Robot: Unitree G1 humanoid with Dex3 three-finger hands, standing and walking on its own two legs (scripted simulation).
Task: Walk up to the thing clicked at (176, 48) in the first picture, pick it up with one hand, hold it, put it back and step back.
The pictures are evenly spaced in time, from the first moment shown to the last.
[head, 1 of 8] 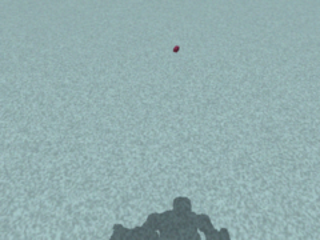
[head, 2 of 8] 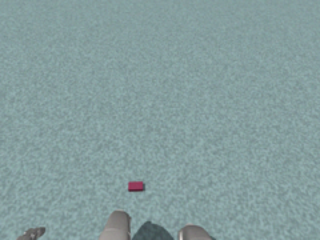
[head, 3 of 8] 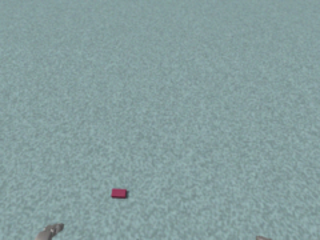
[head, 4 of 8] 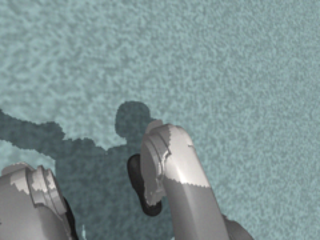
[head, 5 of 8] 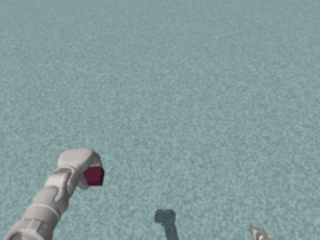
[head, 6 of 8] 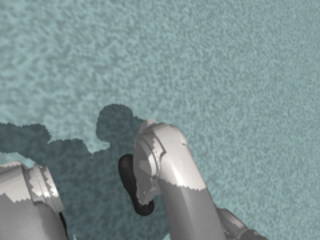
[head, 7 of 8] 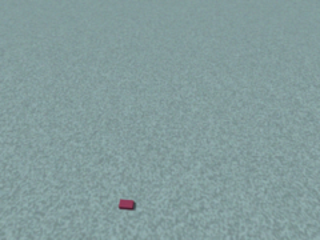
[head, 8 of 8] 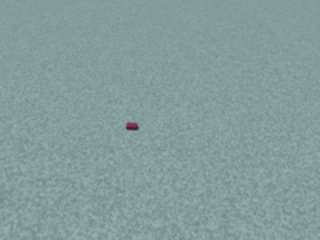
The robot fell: no
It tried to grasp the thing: yes
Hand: left
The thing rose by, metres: 0.68
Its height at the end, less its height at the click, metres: +0.00
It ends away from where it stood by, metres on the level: 0.01
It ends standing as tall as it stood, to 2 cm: yes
